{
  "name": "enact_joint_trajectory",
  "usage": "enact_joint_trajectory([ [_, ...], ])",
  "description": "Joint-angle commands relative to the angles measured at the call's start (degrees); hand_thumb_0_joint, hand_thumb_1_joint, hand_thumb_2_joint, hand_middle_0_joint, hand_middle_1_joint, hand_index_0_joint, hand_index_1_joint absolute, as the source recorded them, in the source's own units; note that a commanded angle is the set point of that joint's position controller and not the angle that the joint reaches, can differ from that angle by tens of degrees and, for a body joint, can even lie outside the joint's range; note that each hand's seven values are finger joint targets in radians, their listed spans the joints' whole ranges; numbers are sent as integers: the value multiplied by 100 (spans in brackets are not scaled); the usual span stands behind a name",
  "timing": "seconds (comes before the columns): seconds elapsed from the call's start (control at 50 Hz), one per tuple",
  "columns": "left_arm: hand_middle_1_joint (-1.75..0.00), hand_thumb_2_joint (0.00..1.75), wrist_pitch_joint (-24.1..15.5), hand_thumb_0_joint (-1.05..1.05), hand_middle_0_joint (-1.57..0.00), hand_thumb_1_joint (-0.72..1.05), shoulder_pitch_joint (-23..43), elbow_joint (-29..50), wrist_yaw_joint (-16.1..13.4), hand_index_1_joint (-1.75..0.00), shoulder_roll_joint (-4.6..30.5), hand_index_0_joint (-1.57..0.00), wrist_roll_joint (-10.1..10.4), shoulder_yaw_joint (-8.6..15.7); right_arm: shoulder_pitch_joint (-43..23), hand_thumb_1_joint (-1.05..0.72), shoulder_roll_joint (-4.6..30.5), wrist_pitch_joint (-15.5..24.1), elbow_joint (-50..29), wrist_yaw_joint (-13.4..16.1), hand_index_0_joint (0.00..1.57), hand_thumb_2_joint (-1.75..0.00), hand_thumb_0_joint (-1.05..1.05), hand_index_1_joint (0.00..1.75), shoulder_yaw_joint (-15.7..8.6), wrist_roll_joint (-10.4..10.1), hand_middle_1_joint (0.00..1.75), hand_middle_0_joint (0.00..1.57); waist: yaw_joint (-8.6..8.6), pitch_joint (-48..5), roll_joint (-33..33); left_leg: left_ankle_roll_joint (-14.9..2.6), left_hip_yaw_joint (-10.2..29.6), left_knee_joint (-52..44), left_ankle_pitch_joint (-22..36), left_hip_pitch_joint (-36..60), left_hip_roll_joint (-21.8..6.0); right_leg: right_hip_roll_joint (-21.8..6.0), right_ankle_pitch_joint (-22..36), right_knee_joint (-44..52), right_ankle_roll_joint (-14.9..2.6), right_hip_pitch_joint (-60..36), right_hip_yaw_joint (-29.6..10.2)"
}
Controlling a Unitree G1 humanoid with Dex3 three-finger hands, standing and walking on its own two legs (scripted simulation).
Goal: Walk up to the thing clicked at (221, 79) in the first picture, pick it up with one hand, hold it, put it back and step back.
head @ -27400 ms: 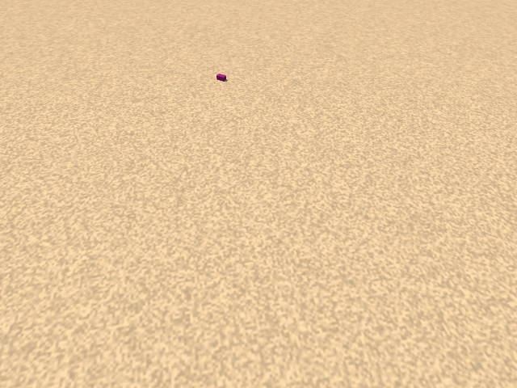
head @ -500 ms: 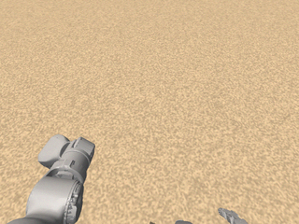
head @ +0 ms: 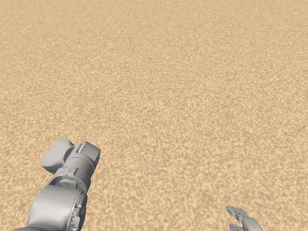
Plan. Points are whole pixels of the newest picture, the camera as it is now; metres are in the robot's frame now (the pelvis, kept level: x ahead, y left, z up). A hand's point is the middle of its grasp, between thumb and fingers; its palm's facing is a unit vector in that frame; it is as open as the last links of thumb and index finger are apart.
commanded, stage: hold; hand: left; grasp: from above
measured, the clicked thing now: (72, 165) +0.33 +0.25 -0.07
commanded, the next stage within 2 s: crouch in 0.96 s
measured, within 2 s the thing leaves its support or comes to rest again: neither
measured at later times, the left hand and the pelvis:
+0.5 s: hand (72, 165) +0.31 +0.22 -0.02, palm faces -0.14 -0.41 -0.90, open 9.0 cm; pelvis +0.00 +0.00 +0.01, yaw +0 degrees
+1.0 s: hand (66, 164) +0.31 +0.24 -0.01, palm faces -0.13 -0.41 -0.90, open 9.1 cm; pelvis +0.00 +0.01 +0.01, yaw +0 degrees
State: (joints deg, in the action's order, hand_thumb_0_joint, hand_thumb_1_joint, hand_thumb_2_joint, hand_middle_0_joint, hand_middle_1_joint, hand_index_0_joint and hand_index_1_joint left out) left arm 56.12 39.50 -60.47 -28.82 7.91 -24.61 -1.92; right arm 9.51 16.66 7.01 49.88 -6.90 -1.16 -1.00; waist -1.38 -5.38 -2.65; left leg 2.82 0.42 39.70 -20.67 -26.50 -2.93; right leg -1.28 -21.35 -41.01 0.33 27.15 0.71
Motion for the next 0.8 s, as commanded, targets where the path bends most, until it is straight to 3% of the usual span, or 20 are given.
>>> enact_joint_trajectory([
  [0.0, -44, 49, 70, 0, -107, 68, 2388, 875, -188, -47, 987, -105, -303, -128, -376, -91, 760, 243, -625, 37, 20, -90, 0, 30, -172, -47, 30, 20, -8, -1795, 517, -249, -326, -429, 1827, 700, 395, 259, 2332, 603, 31, -1174, 107],
  [0.06, -44, 51, 121, 0, -108, 68, 2284, 788, -150, -48, 1026, -105, -291, -88, -422, -91, 736, 235, -610, 35, 20, -91, 0, 30, -172, -45, 30, 20, 53, -1762, 507, -246, -335, -464, 1864, 680, 402, 248, 2435, 610, 28, -1197, 89],
  [0.14, -46, 52, 134, 0, -110, 70, 2315, 841, -84, -50, 923, -107, -356, -229, -496, -91, 691, 275, -664, 28, 20, -91, 0, 30, -90, -64, 30, 20, 36, -1645, 596, -281, -316, -587, 1733, 743, 399, 254, 2181, 761, 25, -1183, 95],
  [0.22, -47, 55, 156, 0, -110, 69, 2291, 955, -67, -51, 920, -106, -357, -222, -578, -91, 693, 285, -694, 13, 20, -91, 0, 30, -93, -75, 30, 20, 56, -1798, 627, -307, -333, -578, 1876, 812, 412, 225, 2479, 770, 45, -1295, 48],
  [0.28, -46, 55, 172, 0, -111, 70, 2337, 1064, -80, -51, 907, -107, -367, -279, -604, -91, 664, 290, -700, 16, 20, -91, 0, 30, -67, -64, 30, 20, 92, -1617, 530, -296, -332, -655, 1787, 817, 407, 240, 2226, 845, 7, -1258, 90],
  [0.32, -47, 55, 182, 0, -110, 69, 2344, 1107, -88, -51, 858, -106, -385, -294, -644, -91, 649, 301, -726, 8, 20, -91, 0, 30, -60, -68, 30, 20, 69, -1784, 581, -303, -325, -674, 1883, 913, 412, 245, 2357, 818, 6, -1363, 81],
  [0.34, -48, 55, 202, 0, -110, 69, 2389, 1106, -112, -52, 995, -106, -424, -253, -653, -91, 671, 288, -730, 3, 20, -91, 0, 30, -52, -68, 30, 20, 110, -1718, 497, -305, -334, -678, 1877, 871, 419, 239, 2346, 855, 4, -1327, 77],
  [0.38, -46, 58, 215, 0, -112, 68, 2497, 1259, -104, -51, 836, -106, -424, -336, -729, -91, 640, 297, -736, -3, 20, -91, 0, 30, -39, -67, 30, 20, 58, -1741, 442, -301, -324, -701, 1845, 933, 408, 245, 2283, 889, 5, -1301, 60],
  [0.44, -47, 56, 266, 0, -109, 67, 2256, 1087, -106, -52, 939, -105, -415, -289, -791, -91, 635, 322, -758, -5, 20, -91, 0, 30, -21, -70, 30, 20, 148, -1560, 523, -302, -328, -783, 1562, 828, 417, 246, 1868, 988, -19, -1323, 73],
  [0.48, -48, 55, 291, 0, -108, 66, 2330, 1032, -89, -52, 874, -104, -382, -312, -785, -91, 631, 326, -740, 1, 20, -91, 0, 30, -11, -72, 30, 20, 116, -1479, 537, -294, -319, -814, 1544, 840, 394, 263, 1801, 1014, -28, -1265, 85],
  [0.54, -48, 56, 266, 0, -108, 67, 2405, 1036, -77, -52, 875, -104, -375, -278, -788, -91, 631, 328, -718, 2, 20, -91, 0, 30, -43, -71, 30, 20, 119, -1547, 373, -263, -307, -826, 1698, 925, 372, 279, 1914, 940, -57, -1268, 95],
  [0.56, -49, 59, 272, 0, -109, 67, 2439, 1018, -77, -53, 771, -105, -385, -330, -782, -91, 617, 335, -701, -4, 20, -91, 0, 30, -34, -63, 30, 20, 48, -1604, 427, -268, -297, -807, 1734, 949, 358, 272, 1977, 947, -46, -1241, 66],
  [0.58, -47, 59, 269, 0, -110, 68, 2339, 934, -80, -52, 843, -105, -358, -274, -775, -91, 643, 325, -701, -9, 20, -91, 0, 30, -63, -68, 30, 20, 142, -1576, 383, -263, -322, -771, 1794, 884, 389, 253, 2049, 939, -39, -1304, 60],
  [0.62, -49, 61, 244, 0, -110, 67, 2280, 1068, -54, -54, 717, -105, -330, -343, -822, -91, 617, 338, -761, -9, 20, -91, 0, 30, -38, -72, 30, 20, 96, -1636, 448, -279, -310, -802, 1743, 952, 382, 264, 1987, 960, -38, -1281, 83],
  [0.66, -49, 63, 204, 0, -110, 67, 2350, 1153, -46, -55, 763, -105, -383, -335, -799, -91, 643, 337, -731, -12, 20, -91, 0, 30, -65, -83, 30, 20, 86, -1764, 489, -279, -300, -796, 1818, 998, 377, 267, 2067, 937, -33, -1342, 83],
  [0.68, -50, 60, 219, 0, -110, 69, 2294, 1127, -63, -55, 843, -106, -373, -308, -784, -91, 646, 331, -757, -12, 20, -91, 0, 30, -63, -89, 30, 20, 163, -1698, 440, -274, -301, -812, 1865, 948, 387, 267, 2095, 926, -53, -1381, 115],
  [0.78, -51, 59, 195, 0, -110, 70, 2368, 1262, -84, -55, 857, -106, -429, -350, -813, -91, 624, 315, -796, 8, 20, -91, 0, 30, -45, -90, 30, 20, 118, -1622, 253, -228, -257, -893, 1846, 1056, 357, 308, 1950, 867, -109, -1315, 163],
])
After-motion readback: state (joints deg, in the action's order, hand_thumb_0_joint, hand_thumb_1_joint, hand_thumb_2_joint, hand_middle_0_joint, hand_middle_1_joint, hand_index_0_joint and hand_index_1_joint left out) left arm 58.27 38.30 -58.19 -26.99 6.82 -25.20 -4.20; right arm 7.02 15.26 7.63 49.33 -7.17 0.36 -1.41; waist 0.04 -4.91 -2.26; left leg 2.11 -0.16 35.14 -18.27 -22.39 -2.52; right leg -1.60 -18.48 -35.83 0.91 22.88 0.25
